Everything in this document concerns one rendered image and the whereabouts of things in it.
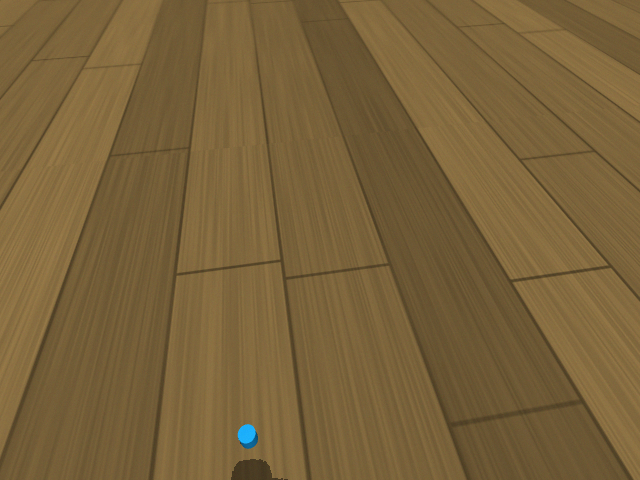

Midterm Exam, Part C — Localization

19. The tin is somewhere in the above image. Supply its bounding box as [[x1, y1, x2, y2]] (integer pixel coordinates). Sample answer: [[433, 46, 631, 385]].
[[238, 424, 258, 449]]

